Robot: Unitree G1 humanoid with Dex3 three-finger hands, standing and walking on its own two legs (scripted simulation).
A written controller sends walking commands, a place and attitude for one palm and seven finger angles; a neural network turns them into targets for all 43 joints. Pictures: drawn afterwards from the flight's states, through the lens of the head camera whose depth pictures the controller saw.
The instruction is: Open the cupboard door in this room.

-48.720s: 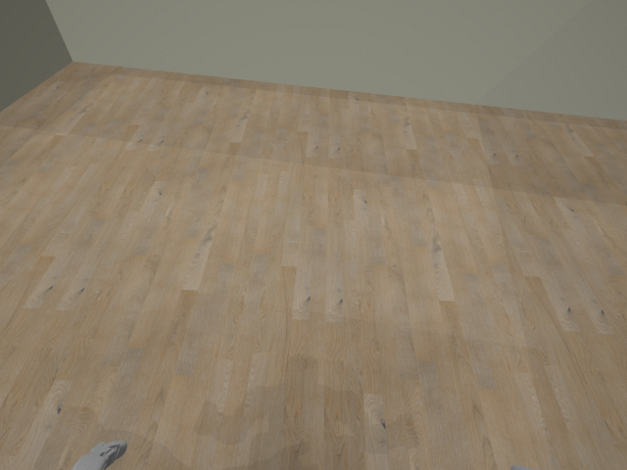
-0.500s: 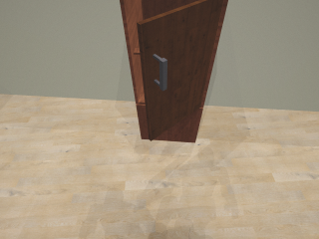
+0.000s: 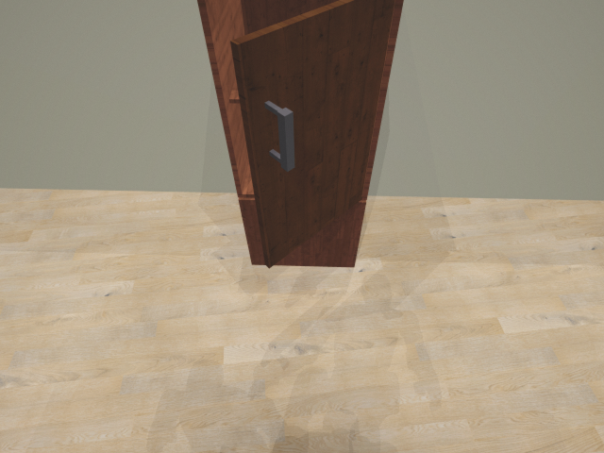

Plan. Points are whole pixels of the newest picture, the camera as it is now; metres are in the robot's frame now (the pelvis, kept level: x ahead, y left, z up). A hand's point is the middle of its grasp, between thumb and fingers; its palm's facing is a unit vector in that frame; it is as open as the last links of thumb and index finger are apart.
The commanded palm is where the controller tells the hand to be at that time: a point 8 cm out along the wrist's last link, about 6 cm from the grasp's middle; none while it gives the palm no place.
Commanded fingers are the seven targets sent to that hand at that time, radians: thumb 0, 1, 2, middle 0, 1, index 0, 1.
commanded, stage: walk to a spot facing it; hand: left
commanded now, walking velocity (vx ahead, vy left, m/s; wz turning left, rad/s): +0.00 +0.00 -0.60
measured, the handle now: (279, 136) +0.62 +0.08 +0.07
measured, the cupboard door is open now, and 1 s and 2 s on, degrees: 45 45 45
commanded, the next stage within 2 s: none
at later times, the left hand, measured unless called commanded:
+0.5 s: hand out of the picture +0.06 +0.16 -0.17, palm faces -0.18 -0.94 -0.30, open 7.4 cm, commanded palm none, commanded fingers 0.00 0.90 0.90 -0.20 -0.30 -0.20 -0.30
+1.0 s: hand (212, 445) +0.16 +0.16 -0.17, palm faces -0.44 -0.87 -0.23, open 7.4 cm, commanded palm none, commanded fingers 0.00 0.90 0.90 -0.20 -0.30 -0.20 -0.30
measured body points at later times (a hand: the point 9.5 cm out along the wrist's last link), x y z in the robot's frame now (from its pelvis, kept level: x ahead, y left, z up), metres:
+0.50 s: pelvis -0.03 -0.04 -0.01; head +0.03 -0.07 +0.43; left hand +0.07 +0.21 -0.15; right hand -0.01 -0.30 -0.17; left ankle -0.02 +0.12 -0.66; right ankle -0.03 -0.12 -0.75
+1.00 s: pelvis -0.02 +0.00 +0.00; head +0.04 -0.01 +0.44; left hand +0.18 +0.20 -0.16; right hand -0.07 -0.26 -0.13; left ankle +0.03 +0.12 -0.75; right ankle -0.08 -0.12 -0.68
